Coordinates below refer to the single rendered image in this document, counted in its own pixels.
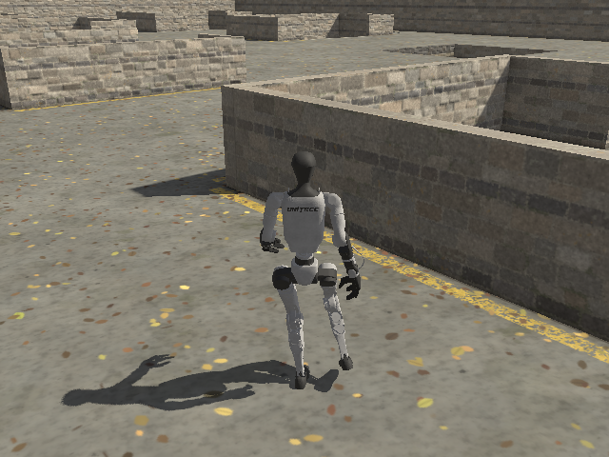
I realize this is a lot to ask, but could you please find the right robot forearm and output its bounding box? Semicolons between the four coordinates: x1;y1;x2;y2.
338;233;359;278

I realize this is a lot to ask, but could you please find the humanoid robot torso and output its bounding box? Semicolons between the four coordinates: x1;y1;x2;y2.
282;188;326;286

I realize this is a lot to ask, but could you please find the left robot upper arm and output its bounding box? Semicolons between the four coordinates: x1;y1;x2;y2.
262;192;284;243

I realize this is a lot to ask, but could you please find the robot left hand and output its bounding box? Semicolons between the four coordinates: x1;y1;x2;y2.
262;238;285;253

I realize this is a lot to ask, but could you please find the robot right hand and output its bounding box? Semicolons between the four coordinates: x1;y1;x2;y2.
339;274;361;300

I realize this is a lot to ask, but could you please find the left robot forearm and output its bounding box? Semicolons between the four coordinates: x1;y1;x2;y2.
260;228;272;248

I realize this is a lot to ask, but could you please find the right robot shin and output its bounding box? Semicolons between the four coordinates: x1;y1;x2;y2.
328;295;348;359

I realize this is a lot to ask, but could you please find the right robot upper arm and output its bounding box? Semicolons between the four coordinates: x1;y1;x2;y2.
324;192;347;248

